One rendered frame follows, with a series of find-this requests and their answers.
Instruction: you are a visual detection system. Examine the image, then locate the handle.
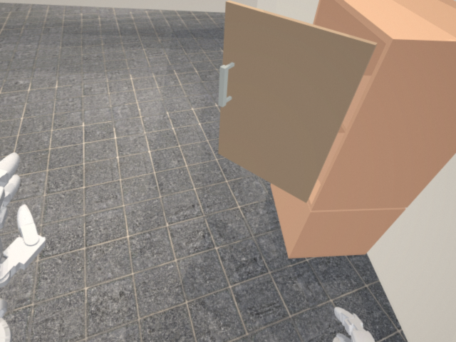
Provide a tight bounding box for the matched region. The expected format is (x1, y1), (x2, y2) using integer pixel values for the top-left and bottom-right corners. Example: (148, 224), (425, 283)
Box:
(218, 62), (234, 107)

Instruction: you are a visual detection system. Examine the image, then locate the cupboard door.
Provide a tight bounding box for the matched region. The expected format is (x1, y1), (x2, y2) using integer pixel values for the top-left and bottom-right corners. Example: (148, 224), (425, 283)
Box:
(218, 0), (377, 203)

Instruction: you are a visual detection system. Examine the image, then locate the robot left hand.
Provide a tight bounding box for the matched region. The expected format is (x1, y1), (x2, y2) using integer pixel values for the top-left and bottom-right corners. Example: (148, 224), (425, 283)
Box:
(0, 152), (46, 289)

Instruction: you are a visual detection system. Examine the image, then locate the robot right hand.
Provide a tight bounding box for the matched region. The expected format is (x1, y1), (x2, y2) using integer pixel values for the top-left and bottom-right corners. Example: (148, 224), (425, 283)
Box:
(333, 307), (375, 342)

